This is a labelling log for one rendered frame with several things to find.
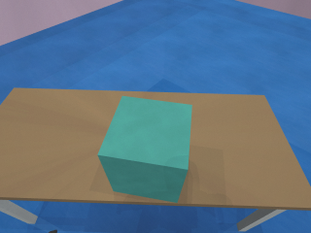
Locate table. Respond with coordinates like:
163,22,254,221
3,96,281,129
0,87,311,232

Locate carton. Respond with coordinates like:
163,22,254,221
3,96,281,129
97,96,192,203

